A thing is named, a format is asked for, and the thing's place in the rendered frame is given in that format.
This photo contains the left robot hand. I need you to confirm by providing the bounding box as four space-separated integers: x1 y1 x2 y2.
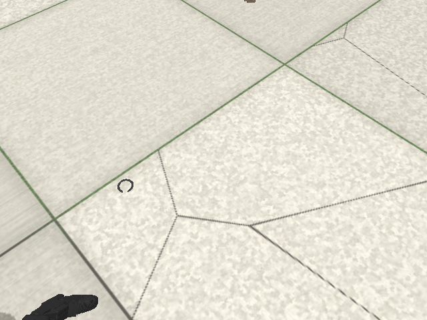
22 294 98 320

